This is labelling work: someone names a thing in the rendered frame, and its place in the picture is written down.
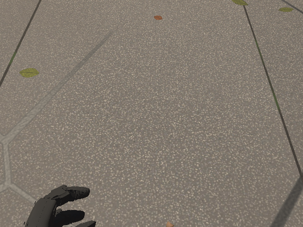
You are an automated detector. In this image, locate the left robot hand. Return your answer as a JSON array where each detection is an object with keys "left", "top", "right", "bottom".
[{"left": 24, "top": 184, "right": 96, "bottom": 227}]

